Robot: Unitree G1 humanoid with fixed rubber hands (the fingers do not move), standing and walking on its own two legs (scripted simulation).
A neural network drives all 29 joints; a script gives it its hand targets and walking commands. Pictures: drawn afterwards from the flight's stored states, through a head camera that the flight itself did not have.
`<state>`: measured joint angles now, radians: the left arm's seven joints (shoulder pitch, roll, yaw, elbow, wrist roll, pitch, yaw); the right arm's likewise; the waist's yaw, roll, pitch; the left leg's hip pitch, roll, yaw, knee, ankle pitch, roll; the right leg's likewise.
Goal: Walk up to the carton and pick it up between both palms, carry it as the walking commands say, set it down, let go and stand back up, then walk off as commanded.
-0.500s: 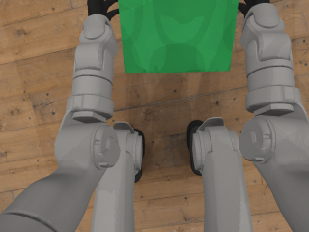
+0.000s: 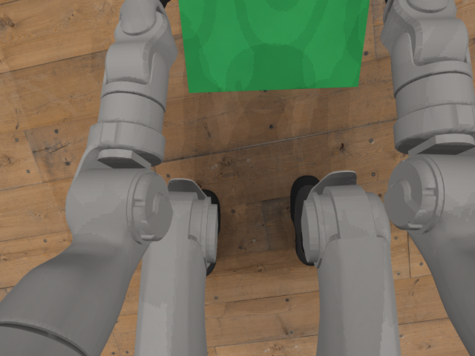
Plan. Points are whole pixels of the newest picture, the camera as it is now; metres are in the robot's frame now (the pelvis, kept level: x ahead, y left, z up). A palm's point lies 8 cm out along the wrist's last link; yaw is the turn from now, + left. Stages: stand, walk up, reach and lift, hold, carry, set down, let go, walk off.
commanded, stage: set down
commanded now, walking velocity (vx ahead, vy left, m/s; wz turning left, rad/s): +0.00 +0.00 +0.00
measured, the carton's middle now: (267, 6) +0.55 -0.05 -0.24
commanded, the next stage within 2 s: none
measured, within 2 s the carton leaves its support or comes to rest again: rests again in 1.58 s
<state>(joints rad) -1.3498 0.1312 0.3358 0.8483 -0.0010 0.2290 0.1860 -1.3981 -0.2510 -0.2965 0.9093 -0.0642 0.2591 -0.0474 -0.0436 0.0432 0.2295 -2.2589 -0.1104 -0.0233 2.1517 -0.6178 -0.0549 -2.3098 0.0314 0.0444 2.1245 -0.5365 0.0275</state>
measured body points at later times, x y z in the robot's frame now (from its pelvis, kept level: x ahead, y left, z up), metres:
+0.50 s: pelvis +0.00 +0.00 -0.01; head +0.37 -0.03 +0.25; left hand +0.57 +0.10 -0.16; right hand +0.56 -0.20 -0.16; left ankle +0.10 +0.12 -0.35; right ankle +0.11 -0.12 -0.35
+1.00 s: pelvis +0.01 +0.00 -0.01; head +0.38 -0.03 +0.24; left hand +0.58 +0.10 -0.17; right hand +0.57 -0.21 -0.17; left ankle +0.10 +0.12 -0.35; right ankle +0.11 -0.12 -0.35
